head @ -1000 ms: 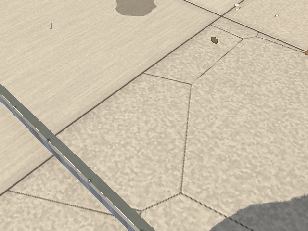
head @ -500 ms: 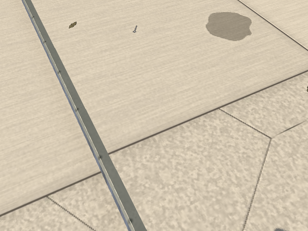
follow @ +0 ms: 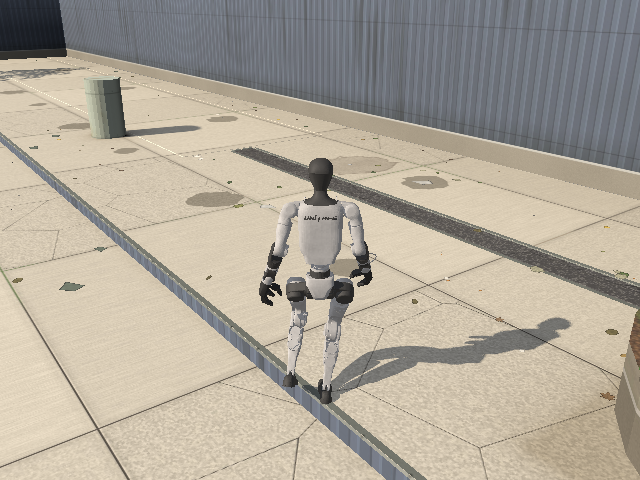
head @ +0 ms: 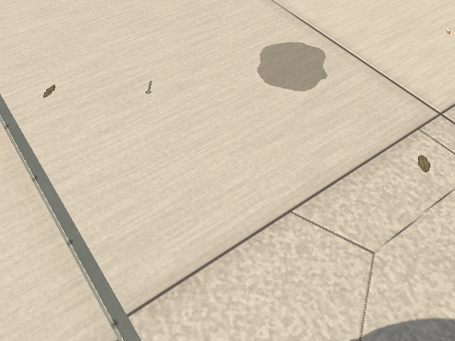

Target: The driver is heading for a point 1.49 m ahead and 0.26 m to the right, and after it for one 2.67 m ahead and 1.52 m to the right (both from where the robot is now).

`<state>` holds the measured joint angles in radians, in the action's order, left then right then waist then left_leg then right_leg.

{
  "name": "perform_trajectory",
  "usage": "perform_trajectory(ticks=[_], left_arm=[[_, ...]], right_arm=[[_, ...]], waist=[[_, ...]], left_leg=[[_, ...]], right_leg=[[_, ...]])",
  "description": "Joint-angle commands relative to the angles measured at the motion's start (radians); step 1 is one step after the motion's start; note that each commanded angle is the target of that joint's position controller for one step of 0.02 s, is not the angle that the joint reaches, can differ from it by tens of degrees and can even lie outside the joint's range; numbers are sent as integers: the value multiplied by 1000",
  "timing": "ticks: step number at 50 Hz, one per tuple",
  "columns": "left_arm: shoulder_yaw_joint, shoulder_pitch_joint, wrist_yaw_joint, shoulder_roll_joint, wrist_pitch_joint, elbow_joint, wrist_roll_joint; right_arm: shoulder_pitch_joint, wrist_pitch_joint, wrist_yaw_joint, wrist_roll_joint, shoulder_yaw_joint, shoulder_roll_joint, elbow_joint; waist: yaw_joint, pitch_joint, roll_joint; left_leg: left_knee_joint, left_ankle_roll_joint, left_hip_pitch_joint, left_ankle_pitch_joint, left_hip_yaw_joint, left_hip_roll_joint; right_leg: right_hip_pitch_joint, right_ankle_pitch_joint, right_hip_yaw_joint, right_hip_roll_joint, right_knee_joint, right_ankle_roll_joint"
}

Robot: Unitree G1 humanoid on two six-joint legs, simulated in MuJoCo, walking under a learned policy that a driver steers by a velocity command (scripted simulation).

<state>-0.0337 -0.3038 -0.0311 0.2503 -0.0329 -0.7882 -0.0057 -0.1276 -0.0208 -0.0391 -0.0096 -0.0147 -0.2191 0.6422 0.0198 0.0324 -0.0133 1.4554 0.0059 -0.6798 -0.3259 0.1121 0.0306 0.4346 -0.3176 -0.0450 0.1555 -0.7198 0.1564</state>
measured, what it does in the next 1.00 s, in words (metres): climbs, turning right: left foot, then right foot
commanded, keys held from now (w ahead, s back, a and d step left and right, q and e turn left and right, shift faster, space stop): e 0.56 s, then no key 0.44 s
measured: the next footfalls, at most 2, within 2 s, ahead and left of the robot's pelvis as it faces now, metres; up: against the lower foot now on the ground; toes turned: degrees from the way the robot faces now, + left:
left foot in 0.40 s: +0.31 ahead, +0.10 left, +0.00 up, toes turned -26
right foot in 0.90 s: +0.15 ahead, -0.08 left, +0.00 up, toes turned -26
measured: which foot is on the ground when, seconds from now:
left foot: up 0.00-0.38, down 0.40-1.00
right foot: down 0.00-0.40, up 0.42-0.88, down 0.90-1.00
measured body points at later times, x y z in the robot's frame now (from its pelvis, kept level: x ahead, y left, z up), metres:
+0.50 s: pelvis +0.16 +0.06 +0.02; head +0.19 +0.06 +0.47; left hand +0.36 +0.29 -0.09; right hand +0.28 -0.24 -0.05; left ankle +0.27 +0.12 -0.71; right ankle +0.02 -0.03 -0.63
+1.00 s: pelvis +0.17 +0.03 +0.03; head +0.17 +0.02 +0.47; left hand +0.41 +0.17 -0.07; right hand +0.17 -0.24 -0.09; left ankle +0.27 +0.12 -0.71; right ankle +0.11 -0.07 -0.71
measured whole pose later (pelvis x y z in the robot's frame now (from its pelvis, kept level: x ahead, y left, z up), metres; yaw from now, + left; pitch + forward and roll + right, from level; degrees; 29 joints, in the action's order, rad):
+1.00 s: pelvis +0.17 +0.03 +0.03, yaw -27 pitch +0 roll +0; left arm 0.01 -0.23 -0.01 0.19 0.02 -0.66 0.03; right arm -0.24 0.00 -0.01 -0.01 -0.02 -0.24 0.71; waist -0.03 0.00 -0.04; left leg 0.53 0.00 -0.34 -0.22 -0.03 -0.01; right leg 0.25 -0.30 0.02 0.01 -0.55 0.01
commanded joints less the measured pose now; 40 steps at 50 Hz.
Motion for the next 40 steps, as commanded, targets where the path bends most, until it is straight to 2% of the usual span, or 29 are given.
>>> perform_trajectory(ticks=[1,4,6,9,10,11,12,13,14,15,16,17,18,19,20,21,22,23,24,25,26,27,29,31,33,35,38,40], left_arm=[[-17,12,-8,88,-51,108,-19],[-27,-83,-36,108,-7,107,-20],[-34,-100,-48,122,26,119,-21],[-42,-79,-61,148,54,162,-12],[-40,-69,-61,141,62,169,-9],[-37,-28,-60,135,77,190,-15],[-40,-44,-62,135,87,195,-15],[-44,-60,-66,143,93,195,-14],[-44,-35,-74,142,104,213,-16],[-50,-25,-74,156,105,220,-17],[-54,-29,-70,166,104,219,-22],[-58,7,-60,179,91,227,-23],[-55,51,-52,169,82,235,-29],[-53,88,-44,159,71,245,-33],[-41,68,-29,116,62,250,-18],[-19,-16,-18,35,61,248,13],[-29,-150,-10,98,60,249,-4],[-57,-171,-14,178,64,201,-7],[-64,-83,-20,209,75,198,-14],[-65,-41,-20,207,88,203,-13],[-63,-6,-21,195,97,226,-13],[-53,12,-15,165,98,236,-16],[-35,22,-13,115,93,242,-20],[-27,44,-17,106,87,245,-13],[-22,61,-22,103,83,248,-6],[-16,73,-19,95,79,245,0],[4,88,-4,58,71,237,7],[6,82,7,60,65,223,5]], right_arm=[[-61,-12,-19,6,-31,-102,-57],[53,-21,-6,9,-24,-73,-89],[104,-23,3,17,-22,-66,-103],[128,-23,11,20,-29,-92,-108],[127,-23,11,23,-32,-103,-118],[147,-22,8,16,-16,-70,-126],[189,-28,10,11,-10,-57,-138],[214,-35,14,10,-8,-55,-147],[228,-37,18,18,1,-42,-157],[217,-38,23,23,-3,-55,-139],[179,-41,24,28,-13,-77,-128],[114,-48,26,28,-33,-118,-113],[66,-48,24,32,-50,-150,-96],[16,-54,22,29,-63,-165,-80],[-23,-58,18,15,-72,-181,-74],[-10,-51,13,-3,-67,-200,-97],[-14,-37,12,-26,-68,-218,-113],[36,-34,5,-10,-57,-153,-138],[52,-25,-3,-8,-33,-88,-157],[56,-13,-9,-13,-22,-77,-158],[69,-3,-14,-6,-20,-83,-153],[65,4,-20,-7,-19,-90,-146],[33,7,-25,-13,-16,-89,-129],[-1,6,-23,-19,-13,-88,-121],[-10,6,-23,-16,-16,-99,-117],[-4,8,-20,-9,-23,-113,-114],[9,13,-11,1,-27,-127,-99],[-23,18,1,7,-33,-142,-76]], waist=[[-41,-99,7],[10,-144,51],[20,-152,111],[10,-136,135],[1,-126,140],[-4,-89,141],[20,-78,144],[31,-79,139],[32,-76,141],[40,-77,132],[30,-88,149],[-2,-121,202],[-33,-110,204],[-68,-107,185],[-64,-186,114],[-8,-247,-115],[66,-305,-356],[64,-237,-233],[25,-174,-115],[19,-154,-65],[16,-125,-77],[12,-112,-95],[-3,-126,-116],[-25,-149,-108],[-27,-161,-99],[-26,-157,-101],[-28,-132,-132],[-42,-118,-151]], left_leg=[[-133,-31,-58,50,-10,-18],[-321,-75,-131,127,-25,-2],[-381,-102,-174,123,-27,21],[-389,-129,-218,115,3,20],[-405,-134,-229,99,32,17],[-494,-137,-222,89,-22,22],[-546,-138,-188,106,-34,31],[-590,-138,-168,127,-37,38],[-695,-133,-108,122,-38,37],[-761,-120,-3,139,-89,64],[-831,-109,117,167,-84,71],[-839,-82,243,211,-32,52],[-933,-63,291,235,-18,37],[-1057,-39,388,341,-21,20],[-1073,1,554,400,42,-79],[-1007,79,738,699,235,-280],[-1106,256,763,641,599,-465],[-1124,283,675,454,597,-461],[-1111,240,600,337,427,-382],[-1117,206,540,260,313,-320],[-1128,195,493,228,234,-278],[-1142,190,450,243,149,-235],[-1150,212,463,287,71,-205],[-1157,256,508,316,87,-238],[-1163,283,542,296,112,-274],[-1176,283,535,221,106,-281],[-1192,266,448,115,58,-255],[-1182,269,424,72,57,-256]], right_leg=[[-186,460,376,-226,358,105],[-385,562,348,-209,336,71],[-451,566,385,-208,333,50],[-474,538,466,-256,325,66],[-466,497,495,-268,317,76],[-416,488,465,-236,320,68],[-385,468,480,-227,314,66],[-376,446,500,-229,306,67],[-346,415,507,-235,313,53],[-285,425,477,-211,308,35],[-245,393,500,-200,301,18],[-229,437,539,-230,275,6],[-242,429,541,-217,239,-14],[-237,417,523,-181,175,-41],[-208,301,470,-124,19,-75],[-45,-268,365,-17,-200,-112],[99,-429,298,25,-433,-159],[154,-340,263,-58,-596,-216],[177,-243,229,-87,-657,-244],[173,-182,208,-103,-687,-255],[182,-142,194,-120,-693,-260],[166,-105,162,-128,-702,-261],[164,-70,123,-124,-653,-264],[172,-83,130,-125,-616,-271],[187,-96,147,-140,-557,-270],[164,-86,140,-164,-456,-265],[25,-106,87,-185,-228,-234],[-52,-125,57,-180,-81,-206]])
